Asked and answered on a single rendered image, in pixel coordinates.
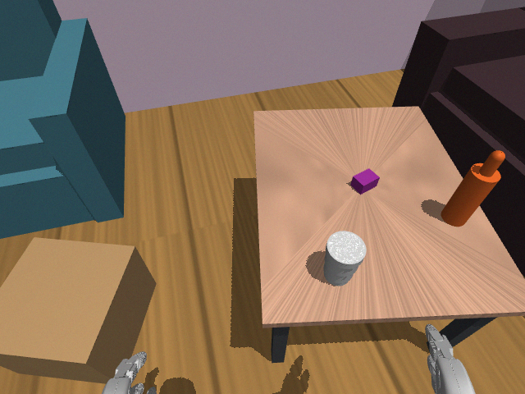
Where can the right robot hand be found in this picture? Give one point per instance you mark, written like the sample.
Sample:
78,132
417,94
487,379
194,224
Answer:
448,375

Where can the left robot hand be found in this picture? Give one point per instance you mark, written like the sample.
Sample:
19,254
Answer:
125,375

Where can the sofa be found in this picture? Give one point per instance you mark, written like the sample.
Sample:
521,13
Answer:
467,75

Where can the armchair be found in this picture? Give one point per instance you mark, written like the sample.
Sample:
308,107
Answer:
62,126

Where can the coffee table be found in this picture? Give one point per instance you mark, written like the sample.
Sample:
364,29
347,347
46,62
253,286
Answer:
417,267

